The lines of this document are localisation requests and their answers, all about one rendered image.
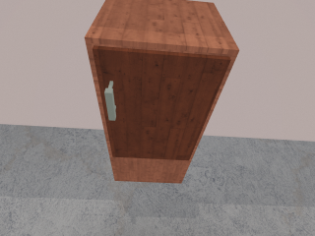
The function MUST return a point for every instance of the handle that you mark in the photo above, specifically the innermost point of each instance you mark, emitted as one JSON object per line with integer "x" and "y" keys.
{"x": 110, "y": 103}

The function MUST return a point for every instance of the cupboard door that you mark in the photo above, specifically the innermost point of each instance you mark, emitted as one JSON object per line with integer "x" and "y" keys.
{"x": 162, "y": 99}

